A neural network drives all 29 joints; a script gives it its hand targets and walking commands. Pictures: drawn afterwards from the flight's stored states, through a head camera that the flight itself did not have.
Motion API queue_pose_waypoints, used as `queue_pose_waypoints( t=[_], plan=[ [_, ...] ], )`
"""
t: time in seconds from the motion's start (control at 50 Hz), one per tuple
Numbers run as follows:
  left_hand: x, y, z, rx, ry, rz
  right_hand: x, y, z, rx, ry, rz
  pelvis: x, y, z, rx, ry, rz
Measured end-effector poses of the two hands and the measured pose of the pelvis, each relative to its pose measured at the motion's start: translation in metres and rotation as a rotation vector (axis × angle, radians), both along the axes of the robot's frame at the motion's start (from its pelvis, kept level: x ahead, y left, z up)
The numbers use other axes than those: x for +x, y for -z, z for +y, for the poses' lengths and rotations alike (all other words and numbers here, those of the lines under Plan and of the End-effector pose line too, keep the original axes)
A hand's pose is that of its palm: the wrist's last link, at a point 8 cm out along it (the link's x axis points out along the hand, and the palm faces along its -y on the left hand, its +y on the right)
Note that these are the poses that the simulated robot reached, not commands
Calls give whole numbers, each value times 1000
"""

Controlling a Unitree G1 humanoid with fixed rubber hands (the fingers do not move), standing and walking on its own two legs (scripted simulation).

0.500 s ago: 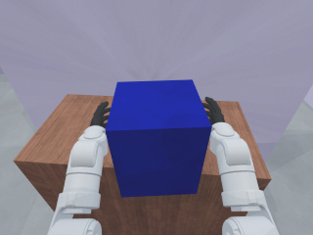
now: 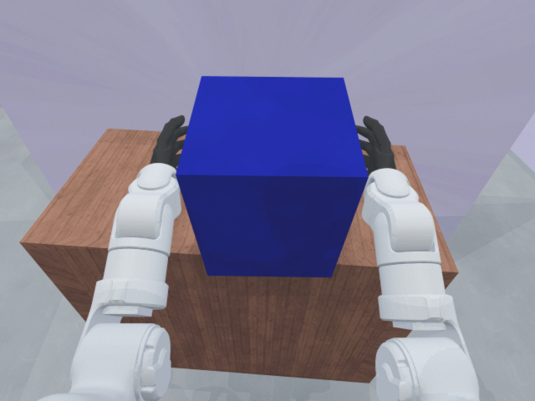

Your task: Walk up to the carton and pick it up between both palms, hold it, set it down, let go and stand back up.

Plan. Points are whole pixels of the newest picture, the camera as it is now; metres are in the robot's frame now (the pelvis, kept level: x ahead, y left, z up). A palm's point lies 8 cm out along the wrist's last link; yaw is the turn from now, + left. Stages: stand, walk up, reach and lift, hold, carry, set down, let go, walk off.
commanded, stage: hold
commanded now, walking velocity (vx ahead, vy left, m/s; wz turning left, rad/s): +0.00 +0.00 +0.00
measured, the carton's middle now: (270, 183) +0.42 +0.01 +0.14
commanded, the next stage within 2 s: set down in 1.24 s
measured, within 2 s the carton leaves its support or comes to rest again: neither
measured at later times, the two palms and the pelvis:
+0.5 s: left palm (157, 167) +0.37 +0.16 +0.20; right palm (379, 163) +0.39 -0.14 +0.21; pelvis +0.03 +0.01 +0.01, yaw -1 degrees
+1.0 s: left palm (178, 180) +0.39 +0.14 +0.16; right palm (381, 178) +0.40 -0.16 +0.17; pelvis +0.04 -0.02 +0.00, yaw +0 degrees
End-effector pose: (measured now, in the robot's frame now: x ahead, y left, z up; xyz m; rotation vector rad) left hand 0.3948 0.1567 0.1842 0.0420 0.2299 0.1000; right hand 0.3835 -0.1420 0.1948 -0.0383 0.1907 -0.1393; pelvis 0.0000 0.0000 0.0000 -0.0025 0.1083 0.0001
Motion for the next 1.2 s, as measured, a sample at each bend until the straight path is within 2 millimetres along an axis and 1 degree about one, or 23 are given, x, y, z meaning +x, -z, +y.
queue_pose_waypoints(
  t=[0.06,0.1,0.12,0.16,0.2,0.26,0.3,0.34,0.44,0.5,0.54,0.62,0.68,0.72,0.8,0.84,0.86,0.9,0.96,1.02,1.06,1.12,1.2],
  plan=[
    [9,-22,1,-8,-11,-89,10,-31,1,9,2,-92,3,1,6,-3,8,47],
    [14,-29,2,-5,-28,-72,20,-40,2,12,-10,-77,7,-1,10,-12,7,49],
    [17,-28,2,-1,-36,-43,25,-39,2,13,-18,-49,9,-2,12,-15,5,43],
    [19,-19,2,8,-45,30,31,-28,2,6,-34,23,16,-3,15,-17,2,22],
    [19,-3,1,11,-44,84,31,-11,1,-18,-39,76,23,-3,16,-6,6,-2],
    [13,20,0,10,-32,103,23,12,1,-29,-37,95,34,-5,16,-1,14,-25],
    [6,25,0,11,-28,79,15,20,1,-13,-37,71,40,-6,17,-4,22,-26],
    [-1,19,1,13,-32,32,9,16,1,1,-45,22,42,-7,17,-5,28,-24],
    [-18,-16,3,34,-74,-67,3,-13,2,14,-79,-80,38,-7,15,-9,25,-49],
    [-22,-21,2,43,-102,-31,5,-13,1,39,-93,-43,32,-6,12,-8,15,-79],
    [-22,-11,1,39,-111,34,7,0,0,42,-97,23,28,-6,8,-6,6,-95],
    [-22,22,-4,29,-101,153,5,34,-5,19,-89,142,20,-4,0,1,-6,-94],
    [-18,34,-10,20,-78,146,2,43,-10,15,-71,136,16,-3,-7,5,-6,-54],
    [-13,26,-13,10,-61,82,2,33,-14,19,-56,72,15,-1,-10,8,-1,-19],
    [-3,-11,-19,-1,-51,-68,9,-11,-19,33,-39,-78,18,0,-15,12,9,22],
    [0,-25,-20,7,-62,-84,15,-27,-20,45,-42,-94,21,0,-17,14,11,13],
    [2,-28,-20,14,-69,-70,18,-29,-20,48,-45,-80,23,0,-18,14,10,2],
    [4,-23,-19,25,-77,-7,23,-23,-20,47,-53,-18,28,-1,-19,13,7,-27],
    [2,2,-17,34,-76,104,23,6,-17,33,-60,90,35,-3,-20,13,2,-66],
    [-4,28,-14,31,-70,149,15,33,-14,28,-64,134,40,-5,-21,14,-5,-77],
    [-11,33,-11,25,-61,126,8,38,-11,31,-66,110,42,-6,-21,15,-7,-69],
    [-21,17,-6,35,-52,34,-4,19,-6,33,-69,16,42,-7,-20,14,-14,-55],
    [-37,-26,1,45,-72,-101,-16,-26,1,38,-75,-119,40,-7,-18,16,-14,-70]
  ],
)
